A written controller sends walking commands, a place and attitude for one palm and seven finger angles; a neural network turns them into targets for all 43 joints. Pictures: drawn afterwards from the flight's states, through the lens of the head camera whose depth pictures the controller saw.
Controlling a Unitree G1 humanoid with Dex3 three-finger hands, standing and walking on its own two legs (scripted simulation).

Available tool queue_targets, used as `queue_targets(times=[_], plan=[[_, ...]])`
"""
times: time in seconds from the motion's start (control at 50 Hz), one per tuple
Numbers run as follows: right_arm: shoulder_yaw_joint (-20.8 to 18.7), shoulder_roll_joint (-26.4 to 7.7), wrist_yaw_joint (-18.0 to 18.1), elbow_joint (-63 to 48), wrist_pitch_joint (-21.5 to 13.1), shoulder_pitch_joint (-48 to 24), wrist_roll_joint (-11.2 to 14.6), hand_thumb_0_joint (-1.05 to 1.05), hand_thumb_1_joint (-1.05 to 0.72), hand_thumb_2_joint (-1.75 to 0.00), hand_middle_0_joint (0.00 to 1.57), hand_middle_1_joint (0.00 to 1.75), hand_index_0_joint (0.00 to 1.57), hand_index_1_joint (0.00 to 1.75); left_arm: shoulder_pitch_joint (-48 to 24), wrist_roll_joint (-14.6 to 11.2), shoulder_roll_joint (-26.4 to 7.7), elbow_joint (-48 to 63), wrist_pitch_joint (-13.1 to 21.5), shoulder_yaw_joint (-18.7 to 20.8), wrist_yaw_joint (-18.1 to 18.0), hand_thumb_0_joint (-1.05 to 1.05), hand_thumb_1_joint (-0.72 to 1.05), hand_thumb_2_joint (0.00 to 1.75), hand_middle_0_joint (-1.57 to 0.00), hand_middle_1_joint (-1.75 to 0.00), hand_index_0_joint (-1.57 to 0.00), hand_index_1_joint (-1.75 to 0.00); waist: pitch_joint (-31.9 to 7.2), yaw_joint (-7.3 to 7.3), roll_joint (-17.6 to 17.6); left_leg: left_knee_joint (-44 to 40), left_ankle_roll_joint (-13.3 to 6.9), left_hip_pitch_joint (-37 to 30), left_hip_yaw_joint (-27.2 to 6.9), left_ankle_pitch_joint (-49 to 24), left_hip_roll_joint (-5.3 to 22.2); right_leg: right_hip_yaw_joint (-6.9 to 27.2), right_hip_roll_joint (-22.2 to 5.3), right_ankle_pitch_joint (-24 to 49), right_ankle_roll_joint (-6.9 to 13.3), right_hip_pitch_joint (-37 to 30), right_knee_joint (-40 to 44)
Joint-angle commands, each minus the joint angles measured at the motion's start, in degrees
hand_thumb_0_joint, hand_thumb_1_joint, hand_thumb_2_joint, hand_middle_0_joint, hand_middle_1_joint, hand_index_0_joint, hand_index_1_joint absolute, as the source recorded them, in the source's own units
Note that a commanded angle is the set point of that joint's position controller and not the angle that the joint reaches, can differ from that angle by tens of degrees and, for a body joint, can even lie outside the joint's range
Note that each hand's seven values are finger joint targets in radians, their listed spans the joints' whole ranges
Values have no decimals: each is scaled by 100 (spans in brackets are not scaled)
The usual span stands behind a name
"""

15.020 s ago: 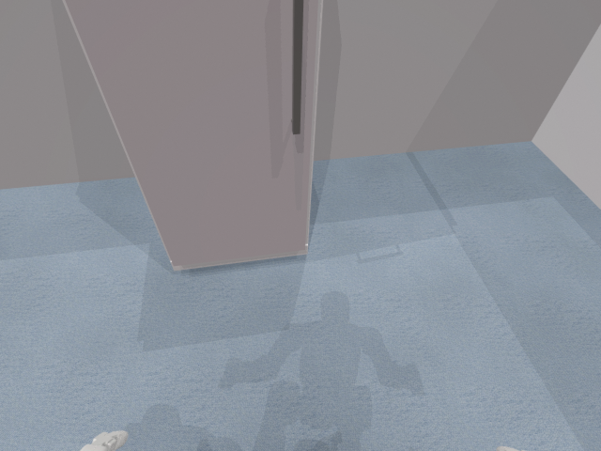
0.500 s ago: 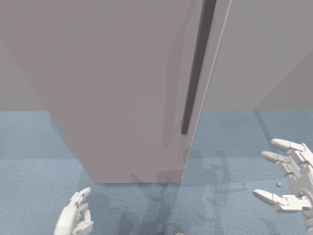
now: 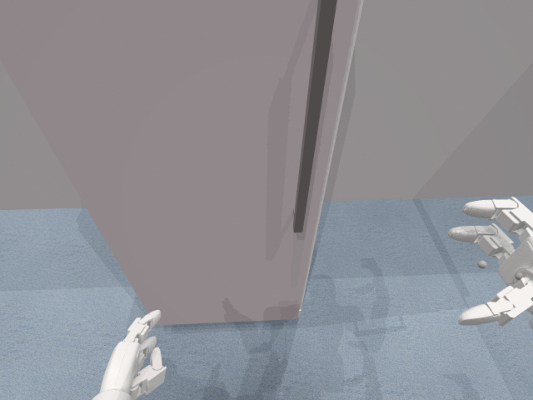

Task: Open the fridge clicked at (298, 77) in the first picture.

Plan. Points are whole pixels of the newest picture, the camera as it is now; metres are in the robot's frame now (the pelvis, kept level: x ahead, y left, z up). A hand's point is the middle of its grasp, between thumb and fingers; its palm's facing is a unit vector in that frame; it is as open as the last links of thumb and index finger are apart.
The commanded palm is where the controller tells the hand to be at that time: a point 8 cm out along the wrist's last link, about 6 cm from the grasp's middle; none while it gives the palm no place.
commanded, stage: raise the hand to about handle height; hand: right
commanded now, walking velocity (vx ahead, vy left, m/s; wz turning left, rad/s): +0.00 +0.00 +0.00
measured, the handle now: (307, 137) +0.50 -0.06 +0.15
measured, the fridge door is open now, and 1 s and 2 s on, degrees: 0 0 0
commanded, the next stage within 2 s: move the hooked fingers beside the handle in 0.64 s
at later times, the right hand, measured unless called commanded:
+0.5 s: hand (479, 244) +0.27 -0.25 +0.16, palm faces +0.03 +1.00 -0.08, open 14.0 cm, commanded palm +0.24 -0.29 +0.16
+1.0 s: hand (448, 229) +0.31 -0.23 +0.15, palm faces +0.00 +1.00 -0.04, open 14.0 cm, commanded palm +0.28 -0.27 +0.16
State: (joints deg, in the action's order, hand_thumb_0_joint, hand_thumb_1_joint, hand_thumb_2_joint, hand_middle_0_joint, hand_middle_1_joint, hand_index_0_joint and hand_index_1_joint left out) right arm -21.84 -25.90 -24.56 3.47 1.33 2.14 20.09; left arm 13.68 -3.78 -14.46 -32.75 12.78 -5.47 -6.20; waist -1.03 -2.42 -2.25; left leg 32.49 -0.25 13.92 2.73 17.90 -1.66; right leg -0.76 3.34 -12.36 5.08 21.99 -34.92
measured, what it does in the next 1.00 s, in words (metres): stands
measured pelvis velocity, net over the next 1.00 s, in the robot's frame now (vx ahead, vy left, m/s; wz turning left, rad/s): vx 0.02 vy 0.03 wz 0.01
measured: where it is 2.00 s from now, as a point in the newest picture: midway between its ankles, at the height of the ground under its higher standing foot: outside the picture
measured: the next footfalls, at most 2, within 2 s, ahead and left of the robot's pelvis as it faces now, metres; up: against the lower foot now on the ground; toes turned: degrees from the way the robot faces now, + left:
none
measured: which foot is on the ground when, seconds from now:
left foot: down 0.00-1.00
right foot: down 0.00-1.00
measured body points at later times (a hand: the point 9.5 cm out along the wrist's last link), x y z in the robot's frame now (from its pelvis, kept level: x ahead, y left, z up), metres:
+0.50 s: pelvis +0.00 +0.03 +0.01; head -0.01 +0.03 +0.45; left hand +0.18 +0.26 -0.06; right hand +0.26 -0.30 +0.17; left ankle -0.01 +0.12 -0.73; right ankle +0.07 -0.05 -0.73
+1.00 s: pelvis +0.02 +0.03 +0.00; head +0.01 +0.04 +0.45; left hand +0.20 +0.27 -0.06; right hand +0.30 -0.28 +0.15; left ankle -0.01 +0.12 -0.73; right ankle +0.07 -0.05 -0.73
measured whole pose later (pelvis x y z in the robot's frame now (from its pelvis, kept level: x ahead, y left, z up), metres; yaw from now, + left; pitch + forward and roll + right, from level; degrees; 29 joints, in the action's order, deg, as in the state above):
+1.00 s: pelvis +0.02 +0.03 +0.00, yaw +0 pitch +0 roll +2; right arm -22.6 -25.7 -25.7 11.5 4.4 -5.9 20.0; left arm 13.3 -4.9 -15.9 -34.2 11.4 -4.1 -6.0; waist -1.5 -2.2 -2.8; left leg 30.6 -2.4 12.0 3.0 18.4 -3.4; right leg 0.0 1.8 -13.2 3.1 20.1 -33.7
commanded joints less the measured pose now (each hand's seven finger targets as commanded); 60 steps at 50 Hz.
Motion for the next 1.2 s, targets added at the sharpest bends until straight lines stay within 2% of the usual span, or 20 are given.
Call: queue_targets(times=[0.0,0.1,0.16,0.18,0.32,0.36,0.4,0.44,0.46,0.52,0.66,0.74,0.82,0.84,0.86,0.98,1.04,1.06,1.12,1.18], plan=[[-910,-1595,42,-1013,-438,-1788,199,0,50,-30,30,120,30,120,-629,-43,-801,809,377,365,-117,0,90,90,-20,-30,-20,-30,-829,48,-441,-664,-181,721,28,43,-78,1096,-523,-1010,-434,-1467,1217],[-690,-1617,-189,-416,-11,-2063,127,0,50,-30,30,120,30,120,-653,-115,-836,756,369,355,-139,0,90,90,-20,-30,-20,-30,-565,79,-545,-868,-165,646,-57,194,-11,950,-444,-1284,-352,-1241,1255],[-593,-1527,-316,-79,170,-1918,140,0,50,-30,30,120,30,120,-637,-130,-865,750,362,379,-100,0,90,90,-20,-30,-20,-30,-519,87,-29,-986,-161,547,-156,210,19,862,-432,-1085,-309,-1084,1118],[-559,-1472,-350,-114,182,-1887,165,0,50,-30,30,120,30,120,-650,-135,-879,778,365,391,-86,0,90,90,-20,-30,-20,-30,-588,96,-60,-973,-151,568,-194,191,33,812,-404,-908,-289,-1080,1028],[-1070,-1923,-181,-932,-282,-2054,223,0,50,-30,30,120,30,120,-710,-67,-821,830,470,405,-31,0,90,90,-20,-30,-20,-30,-1062,-21,-407,-948,-169,342,-213,-48,15,693,-368,-286,-281,-1415,884],[-1184,-2009,-111,-893,-362,-1941,234,0,50,-30,30,120,30,120,-684,-53,-818,763,472,422,-28,0,90,90,-20,-30,-20,-30,-993,-27,-316,-1003,-161,242,-313,-180,50,615,-390,-77,-276,-1347,791],[-1087,-1855,-96,-813,-344,-1984,217,0,50,-30,30,120,30,120,-673,-66,-813,723,468,415,-32,0,90,90,-20,-30,-20,-30,-834,-3,-543,-993,-155,339,-272,-260,44,594,-373,-26,-279,-1366,820],[-931,-1702,-136,-600,-257,-1980,195,0,50,-30,30,120,30,120,-638,-84,-829,709,452,414,-50,0,90,90,-20,-30,-20,-30,-663,41,-525,-989,-141,445,-210,-270,21,618,-373,-93,-285,-1351,875],[-902,-1675,-152,-443,-187,-1847,197,0,50,-30,30,120,30,120,-615,-86,-840,691,434,446,-49,0,90,90,-20,-30,-20,-30,-688,45,-271,-1040,-113,377,-338,-328,72,558,-391,4,-272,-1266,764],[-718,-1538,-247,-405,-27,-1969,198,0,50,-30,30,120,30,120,-646,-112,-861,709,396,443,-56,0,90,90,-20,-30,-20,-30,-714,72,-329,-974,-79,420,-359,-513,99,548,-365,160,-262,-1276,691],[-1000,-1847,-242,-806,-275,-2033,274,0,50,-30,30,120,30,120,-674,-93,-839,760,378,461,-43,0,90,90,-20,-30,-20,-30,-1198,18,-41,-831,-28,173,-400,-1092,97,470,-352,648,-225,-1428,494],[-841,-1605,-216,-679,-252,-2082,256,0,50,-30,30,120,30,120,-688,-108,-800,767,343,424,-44,0,90,90,-20,-30,-20,-30,-1022,36,-369,-793,-62,342,-260,-1095,51,475,-320,606,-245,-1479,596],[-723,-1503,-181,-201,-10,-2168,201,0,50,-30,30,120,30,120,-630,-129,-842,717,265,452,-57,0,90,90,-20,-30,-20,-30,-784,91,-157,-829,-35,503,-303,-1025,84,491,-340,492,-241,-1319,563],[-648,-1449,-195,-212,24,-2215,189,0,50,-30,30,120,30,120,-644,-131,-841,742,250,449,-55,0,90,90,-20,-30,-20,-30,-860,90,-249,-816,-40,507,-308,-984,92,497,-335,472,-245,-1331,568],[-696,-1540,-176,-227,28,-2199,179,0,50,-30,30,120,30,120,-634,-133,-863,746,229,482,-52,0,90,90,-20,-30,-20,-30,-965,85,41,-806,-7,399,-390,-1101,133,464,-366,563,-241,-1307,471],[-537,-1384,-19,-741,-226,-2615,157,0,50,-30,30,120,30,120,-683,-104,-793,815,231,458,-51,0,90,90,-20,-30,-20,-30,-1339,96,-195,-701,-84,397,-252,-1141,52,503,-355,710,-224,-1598,509],[-554,-1348,83,-526,-255,-2576,119,0,50,-30,30,120,30,120,-628,-95,-789,753,214,452,-52,0,90,90,-20,-30,-20,-30,-1214,87,-250,-710,-106,478,-168,-1001,24,528,-356,600,-256,-1590,608],[-572,-1405,120,-440,-231,-2493,92,0,50,-30,30,120,30,120,-598,-93,-820,716,187,472,-47,0,90,90,-20,-30,-20,-30,-1196,80,-40,-727,-100,419,-181,-1035,39,492,-377,643,-241,-1515,576],[-257,-1068,223,-504,-59,-2671,-19,0,50,-30,30,120,30,120,-673,-115,-769,763,152,448,-33,0,90,90,-20,-30,-20,-30,-1121,86,-470,-705,-128,569,-115,-909,41,537,-377,551,-283,-1602,689],[-118,-960,372,-493,39,-2856,-88,0,50,-30,30,120,30,120,-658,-112,-787,757,120,462,-36,0,90,90,-20,-30,-20,-30,-1108,136,-209,-750,-129,589,-103,-824,36,588,-408,484,-267,-1594,727]])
